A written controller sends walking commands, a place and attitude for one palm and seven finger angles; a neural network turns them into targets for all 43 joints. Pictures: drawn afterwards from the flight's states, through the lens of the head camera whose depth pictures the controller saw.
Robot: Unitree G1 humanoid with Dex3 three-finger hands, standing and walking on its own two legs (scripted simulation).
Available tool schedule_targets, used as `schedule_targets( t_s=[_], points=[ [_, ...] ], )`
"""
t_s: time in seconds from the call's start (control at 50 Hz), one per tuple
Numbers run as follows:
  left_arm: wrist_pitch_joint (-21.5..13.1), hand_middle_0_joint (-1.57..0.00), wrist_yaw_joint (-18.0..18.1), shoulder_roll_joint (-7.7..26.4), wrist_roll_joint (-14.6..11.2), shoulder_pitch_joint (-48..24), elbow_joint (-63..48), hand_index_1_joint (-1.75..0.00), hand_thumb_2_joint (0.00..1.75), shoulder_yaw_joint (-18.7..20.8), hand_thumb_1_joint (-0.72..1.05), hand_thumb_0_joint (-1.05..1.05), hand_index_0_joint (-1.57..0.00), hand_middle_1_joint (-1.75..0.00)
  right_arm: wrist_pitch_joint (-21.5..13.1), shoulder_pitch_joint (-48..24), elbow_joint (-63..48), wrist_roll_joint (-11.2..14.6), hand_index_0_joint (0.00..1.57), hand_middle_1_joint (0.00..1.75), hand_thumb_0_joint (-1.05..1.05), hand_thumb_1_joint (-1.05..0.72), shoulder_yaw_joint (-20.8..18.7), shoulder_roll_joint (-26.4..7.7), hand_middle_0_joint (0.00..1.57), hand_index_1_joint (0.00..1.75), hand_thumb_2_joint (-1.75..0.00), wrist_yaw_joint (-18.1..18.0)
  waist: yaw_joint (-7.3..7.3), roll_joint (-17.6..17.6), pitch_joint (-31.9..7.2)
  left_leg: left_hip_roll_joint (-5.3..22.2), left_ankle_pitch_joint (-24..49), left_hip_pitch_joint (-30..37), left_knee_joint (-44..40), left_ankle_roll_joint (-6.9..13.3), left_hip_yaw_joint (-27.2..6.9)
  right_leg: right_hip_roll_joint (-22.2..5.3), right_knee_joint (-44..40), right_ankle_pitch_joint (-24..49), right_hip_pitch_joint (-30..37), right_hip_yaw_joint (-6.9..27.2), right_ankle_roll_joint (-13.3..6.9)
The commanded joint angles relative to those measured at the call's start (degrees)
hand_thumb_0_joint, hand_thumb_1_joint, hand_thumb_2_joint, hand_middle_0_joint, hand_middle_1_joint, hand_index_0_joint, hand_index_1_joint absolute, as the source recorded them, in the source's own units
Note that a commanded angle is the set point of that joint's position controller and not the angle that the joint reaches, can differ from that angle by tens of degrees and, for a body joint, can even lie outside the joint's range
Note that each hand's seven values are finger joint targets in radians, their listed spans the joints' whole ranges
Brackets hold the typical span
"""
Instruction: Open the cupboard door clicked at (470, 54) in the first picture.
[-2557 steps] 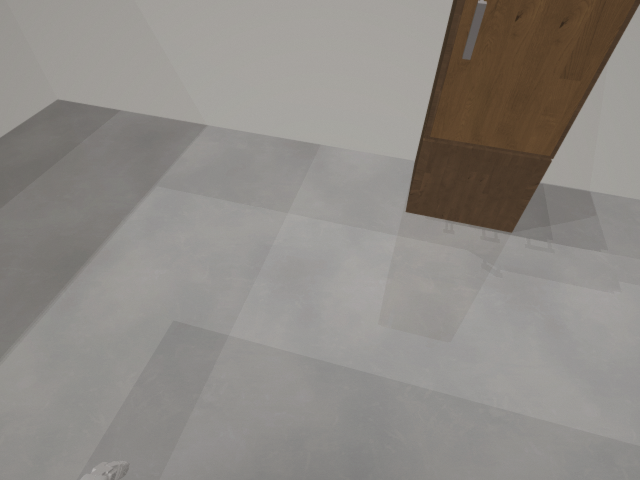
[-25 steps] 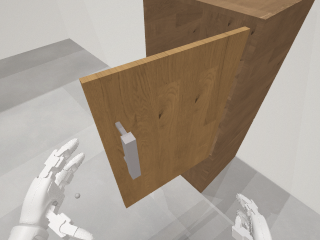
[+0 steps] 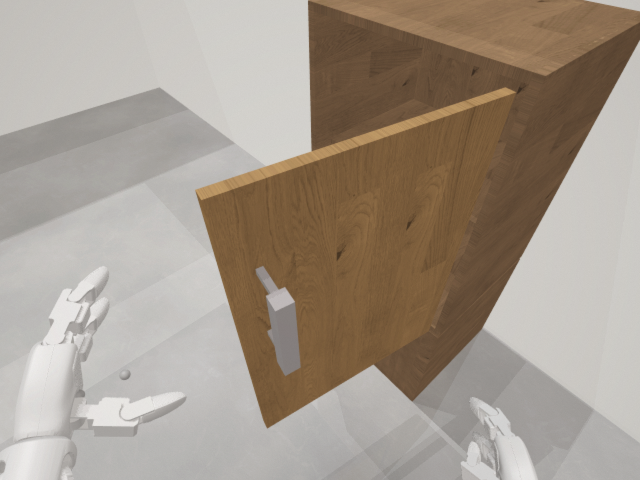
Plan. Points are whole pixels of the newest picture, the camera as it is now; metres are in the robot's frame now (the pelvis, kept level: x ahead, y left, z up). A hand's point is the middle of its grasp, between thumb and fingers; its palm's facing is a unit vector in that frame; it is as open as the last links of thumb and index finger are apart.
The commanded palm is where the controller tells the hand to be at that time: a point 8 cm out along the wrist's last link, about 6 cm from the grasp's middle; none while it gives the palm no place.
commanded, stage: draw the hand back to the body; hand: left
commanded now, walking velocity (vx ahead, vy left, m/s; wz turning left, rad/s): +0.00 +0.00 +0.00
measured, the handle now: (276, 322) +0.29 +0.10 +0.06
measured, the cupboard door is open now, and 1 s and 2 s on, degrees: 80 80 80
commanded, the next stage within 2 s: step back with the hand held close in 0.80 s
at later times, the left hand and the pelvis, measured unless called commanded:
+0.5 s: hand (100, 315) +0.22 +0.24 +0.16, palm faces +0.45 -0.80 -0.40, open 8.3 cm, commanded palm +0.16 +0.28 +0.18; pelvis +0.02 -0.02 +0.01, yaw -1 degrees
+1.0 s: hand (105, 321) +0.21 +0.23 +0.17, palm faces +0.44 -0.79 -0.42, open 7.4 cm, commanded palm +0.15 +0.27 +0.18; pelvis +0.01 -0.03 +0.01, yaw -1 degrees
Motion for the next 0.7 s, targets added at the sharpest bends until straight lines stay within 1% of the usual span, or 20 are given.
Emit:
schedule_targets(
  t_s=[0.0, 0.06, 0.1, 0.16, 0.18, 0.2, 0.24, 0.26, 0.3, 0.32, 0.34, 0.36, 0.4, 0.42, 0.48, 0.52, 0.54, 0.6, 0.64, 0.68],
  points=[
    [-4.71, -0.18, 1.49, 8.95, 0.58, -4.46, -12.89, -0.30, 0.60, 7.26, 0.20, 0.00, -0.18, -0.30, -2.79, -8.02, -8.48, -0.31, 0.20, 0.30, 0.00, -0.90, -3.30, -6.27, 0.20, 0.30, -0.90, -0.08, 0.26, 1.62, -3.10, 1.84, 13.64, 3.15, -10.34, -1.38, -3.13, 0.73, -6.37, 9.40, 3.11, 0.53, -2.18],
    [-4.89, -0.18, 1.45, 9.41, 0.61, -4.73, -12.98, -0.30, 0.64, 8.34, 0.31, 0.00, -0.18, -0.30, -2.34, -8.34, -8.01, -0.47, 0.20, 0.30, 0.00, -0.90, -3.52, -6.37, 0.20, 0.30, -0.90, 0.34, 0.46, 2.13, -3.22, 2.03, 18.05, 4.66, -11.06, -1.65, -3.05, 0.76, -6.99, 12.17, 4.76, 0.54, -2.16],
    [-4.96, -0.18, 1.37, 9.50, 0.44, -4.56, -12.35, -0.30, 0.68, 9.18, 0.37, 0.00, -0.18, -0.30, -1.89, -8.51, -7.68, -0.49, 0.20, 0.30, 0.00, -0.90, -3.74, -6.26, 0.20, 0.30, -0.90, 0.56, 0.47, 0.40, -2.92, 1.99, 19.17, 5.37, -11.15, -1.53, -2.51, 0.81, -7.58, 13.64, 5.15, 0.55, -1.96],
    [-5.14, -0.19, 1.32, 10.21, 0.29, -5.08, -12.11, -0.30, 0.72, 10.66, 0.48, 0.00, -0.19, -0.30, -1.19, -8.74, -7.40, -0.52, 0.20, 0.30, 0.00, -0.90, -4.01, -6.32, 0.20, 0.30, -0.90, 0.76, 0.60, 0.90, -2.81, 1.95, 21.10, 6.09, -11.42, -1.53, -2.18, 0.84, -8.15, 15.53, 6.10, 0.72, -1.93],
    [-5.09, -0.19, 1.26, 10.26, 0.14, -5.00, -11.21, -0.30, 0.74, 11.22, 0.51, 0.00, -0.19, -0.30, -0.89, -8.85, -7.25, -0.52, 0.20, 0.30, 0.00, -0.90, -4.05, -6.22, 0.20, 0.30, -0.90, 0.84, 0.69, 0.02, -2.55, 1.91, 21.21, 6.27, -11.41, -1.40, -1.93, 0.88, -8.41, 16.07, 6.10, 0.70, -1.84],
    [-5.23, -0.19, 1.27, 11.06, 0.08, -5.60, -11.85, -0.30, 0.75, 12.02, 0.55, 0.00, -0.19, -0.30, -0.67, -8.89, -7.33, -0.52, 0.20, 0.30, 0.00, -0.90, -4.28, -6.26, 0.20, 0.30, -0.90, 0.79, 0.75, -0.41, -3.94, 1.78, 21.79, 6.98, -11.19, -1.20, -1.60, 0.81, -8.43, 17.29, 6.73, 0.93, -1.78],
    [-5.18, -0.19, 1.25, 11.64, 0.07, -6.58, -10.79, -0.30, 0.78, 12.96, 0.62, 0.00, -0.19, -0.30, -0.12, -9.15, -6.86, -0.49, 0.20, 0.30, 0.00, -0.90, -4.42, -6.35, 0.20, 0.30, -0.90, 0.74, 0.77, -0.27, -3.01, 1.92, 22.65, 7.26, -11.17, -1.22, -1.43, 0.88, -8.84, 18.03, 6.72, 1.04, -1.86],
    [-5.25, -0.19, 1.17, 11.32, -0.07, -6.90, -11.36, -0.30, 0.80, 12.95, 0.65, 0.00, -0.19, -0.30, 0.03, -9.14, -6.99, -0.46, 0.20, 0.30, 0.00, -0.90, -4.44, -6.25, 0.20, 0.30, -0.90, 0.81, 0.68, 1.25, -3.36, 1.86, 23.18, 7.85, -11.20, -1.15, -1.12, 0.71, -8.86, 18.61, 6.74, 1.18, -1.70],
    [-5.44, -0.19, 1.25, 12.26, -0.16, -7.97, -11.95, -0.30, 0.82, 14.12, 0.73, 0.00, -0.19, -0.30, 0.16, -9.12, -6.82, -0.49, 0.20, 0.30, 0.00, -0.90, -4.51, -6.15, 0.20, 0.30, -0.90, 0.84, 0.76, 1.17, -4.20, 1.72, 24.20, 8.51, -10.98, -1.06, -1.01, 0.70, -8.89, 19.68, 7.07, 1.16, -1.63],
    [-5.50, -0.19, 1.27, 12.61, -0.29, -7.93, -11.41, -0.30, 0.84, 14.77, 0.76, 0.00, -0.19, -0.30, 0.24, -9.25, -6.65, -0.49, 0.20, 0.30, 0.00, -0.90, -4.60, -6.10, 0.20, 0.30, -0.90, 0.83, 0.80, -0.14, -3.95, 1.74, 24.14, 8.62, -10.89, -0.97, -0.80, 0.74, -9.06, 20.28, 6.98, 1.21, -1.52],
    [-5.40, -0.20, 1.30, 13.41, -0.42, -8.14, -10.72, -0.30, 0.86, 15.67, 0.80, 0.00, -0.20, -0.30, 0.38, -9.54, -6.48, -0.51, 0.20, 0.30, 0.00, -0.90, -4.73, -6.26, 0.20, 0.30, -0.90, 0.69, 1.00, -0.38, -3.96, 1.67, 24.02, 8.70, -10.69, -0.82, -0.59, 0.67, -9.27, 21.05, 7.31, 1.38, -1.62],
    [-5.38, -0.20, 1.21, 12.96, -0.60, -8.88, -10.45, -0.30, 0.87, 15.56, 0.83, 0.00, -0.20, -0.30, 0.59, -9.65, -6.54, -0.49, 0.20, 0.30, 0.00, -0.90, -4.61, -6.10, 0.20, 0.30, -0.90, 0.78, 0.83, -0.65, -3.03, 1.65, 23.20, 8.29, -10.99, -0.82, -0.47, 0.64, -9.46, 20.67, 7.06, 1.35, -1.46],
    [-5.67, -0.20, 1.22, 13.84, -0.77, -9.76, -10.89, -0.30, 0.90, 16.73, 0.90, 0.00, -0.20, -0.30, 0.71, -9.73, -6.35, -0.39, 0.20, 0.30, 0.00, -0.90, -4.77, -6.02, 0.20, 0.30, -0.90, 0.76, 0.97, 0.58, -4.23, 1.50, 23.74, 9.04, -10.70, -0.65, -0.16, 0.48, -9.48, 21.71, 7.44, 1.62, -1.45],
    [-5.58, -0.20, 1.04, 12.48, -0.73, -9.00, -9.37, -0.30, 0.90, 15.72, 0.90, 0.00, -0.20, -0.30, 0.89, -9.66, -6.20, -0.42, 0.20, 0.30, 0.00, -0.90, -4.76, -5.96, 0.20, 0.30, -0.90, 0.83, 0.82, -0.40, -3.13, 1.53, 23.98, 8.86, -10.74, -0.64, -0.13, 0.64, -9.65, 21.65, 6.99, 1.40, -1.36],
    [-5.30, -0.20, 0.58, 11.39, -0.79, -8.51, -8.80, -0.30, 0.90, 14.21, 0.90, 0.00, -0.20, -0.30, 1.27, -9.84, -6.38, -0.28, 0.20, 0.30, 0.00, -0.90, -5.04, -6.21, 0.20, 0.30, -0.90, 1.08, 0.72, 0.62, -2.92, 1.61, 24.07, 9.35, -10.89, -0.55, 0.13, 0.48, -9.84, 22.02, 6.73, 1.69, -1.15],
    [-5.59, -0.20, 0.59, 11.95, -0.74, -9.28, -9.55, -0.30, 0.90, 14.46, 0.90, 0.00, -0.20, -0.30, 1.38, -9.90, -6.56, -0.31, 0.20, 0.30, 0.00, -0.90, -5.13, -6.29, 0.20, 0.30, -0.90, 1.09, 0.65, -0.89, -3.04, 1.55, 22.74, 9.39, -11.02, -0.41, 0.05, 0.64, -10.16, 21.05, 6.60, 1.70, -1.12],
    [-5.68, -0.20, 0.73, 12.96, -0.68, -9.35, -9.56, -0.30, 0.90, 15.15, 0.90, 0.00, -0.20, -0.30, 1.30, -9.96, -6.41, -0.41, 0.20, 0.30, 0.00, -0.90, -5.15, -6.40, 0.20, 0.30, -0.90, 0.97, 0.85, -0.07, -2.99, 1.51, 22.57, 9.09, -11.04, -0.48, 0.04, 0.52, -10.13, 21.05, 7.13, 1.71, -1.31],
    [-6.09, -0.20, 0.81, 13.29, -0.78, -9.10, -10.76, -0.30, 0.90, 15.68, 0.90, 0.00, -0.20, -0.30, 1.13, -10.21, -6.54, -0.33, 0.20, 0.30, 0.00, -0.90, -5.14, -5.96, 0.20, 0.30, -0.90, 0.88, 0.96, 0.12, -3.83, 1.34, 22.24, 9.48, -10.81, -0.29, 0.33, 0.44, -10.27, 21.68, 7.13, 2.18, -1.20],
    [-6.19, -0.20, 1.01, 14.51, -0.65, -9.44, -10.93, -0.30, 0.90, 16.63, 0.90, 0.00, -0.20, -0.30, 0.94, -10.22, -6.21, -0.37, 0.20, 0.30, 0.00, -0.90, -5.14, -6.11, 0.20, 0.30, -0.90, 0.71, 1.10, 0.41, -4.12, 1.30, 22.38, 9.41, -10.68, -0.42, 0.30, 0.37, -10.30, 21.94, 7.61, 2.17, -1.34],
    [-6.14, -0.20, 0.94, 13.59, -0.82, -8.77, -10.11, -0.30, 0.90, 16.22, 0.90, 0.00, -0.20, -0.30, 0.90, -10.44, -6.27, -0.33, 0.20, 0.30, 0.00, -0.90, -5.02, -5.73, 0.20, 0.30, -0.90, 0.63, 1.08, 0.53, -3.12, 1.18, 22.04, 9.35, -10.78, -0.33, 0.40, 0.40, -10.47, 21.77, 6.90, 2.08, -1.16]
  ],
)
